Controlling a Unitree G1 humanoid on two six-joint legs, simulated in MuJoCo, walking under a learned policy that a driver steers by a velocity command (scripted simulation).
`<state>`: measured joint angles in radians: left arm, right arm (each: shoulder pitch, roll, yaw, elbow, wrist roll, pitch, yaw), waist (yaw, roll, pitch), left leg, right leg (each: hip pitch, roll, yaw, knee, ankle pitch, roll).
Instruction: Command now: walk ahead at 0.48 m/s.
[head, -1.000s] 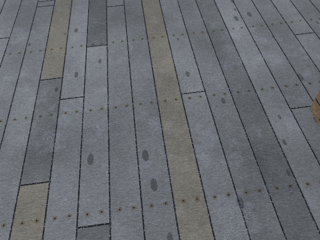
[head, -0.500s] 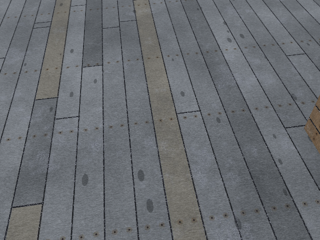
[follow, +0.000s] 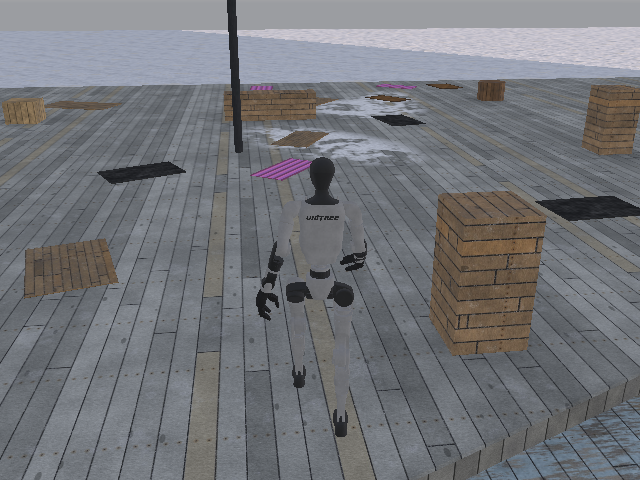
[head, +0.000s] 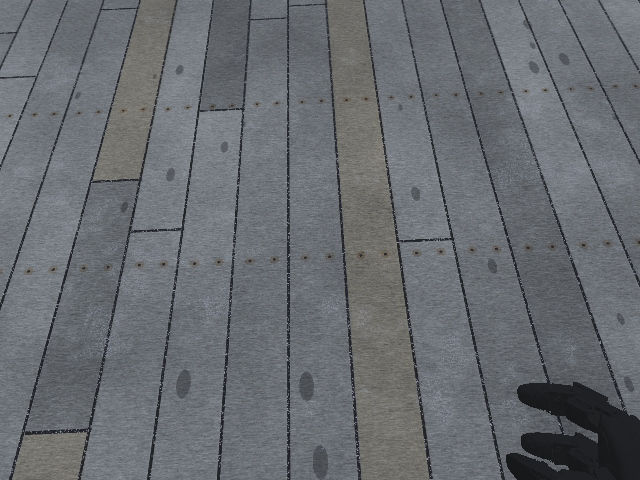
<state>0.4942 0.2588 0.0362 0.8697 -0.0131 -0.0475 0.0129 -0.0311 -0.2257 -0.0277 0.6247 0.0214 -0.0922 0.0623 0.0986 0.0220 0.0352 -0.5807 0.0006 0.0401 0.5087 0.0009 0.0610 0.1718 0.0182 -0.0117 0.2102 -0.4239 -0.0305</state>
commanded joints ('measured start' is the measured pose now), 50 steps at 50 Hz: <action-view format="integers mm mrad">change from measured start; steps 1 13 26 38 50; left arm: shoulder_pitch -45 -219 -456 -258 -90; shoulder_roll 197 90 120 140 192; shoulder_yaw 49 21 23 39 55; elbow -56 -166 -259 -152 -30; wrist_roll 5 12 0 14 -7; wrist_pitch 5 -15 -53 -66 -22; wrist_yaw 10 0 -54 -41 -9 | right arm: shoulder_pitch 248 254 399 319 -31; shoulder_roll -202 -162 -247 -131 -113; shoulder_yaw -80 -57 -70 -34 -20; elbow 1 114 210 145 33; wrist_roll -2 -18 2 -16 -5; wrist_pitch -7 -32 31 30 -3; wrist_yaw -22 -36 -62 -63 -17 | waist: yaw -227 -73 -121 -121 -23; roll -146 22 56 -102 -80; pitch -175 -2 -22 -42 43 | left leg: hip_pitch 436 341 639 -58 -91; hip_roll -37 198 242 144 77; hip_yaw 21 -215 -143 -104 -66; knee -24 -400 -190 558 17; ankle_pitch -5 -4 247 -200 29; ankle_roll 89 213 104 -67 -32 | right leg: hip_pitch -123 -810 -682 -356 -121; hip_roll -211 -184 -62 -241 -272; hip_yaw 39 85 6 204 101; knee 426 829 289 -72 -24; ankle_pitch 1160 249 347 454 494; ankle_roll -75 51 -33 -224 -160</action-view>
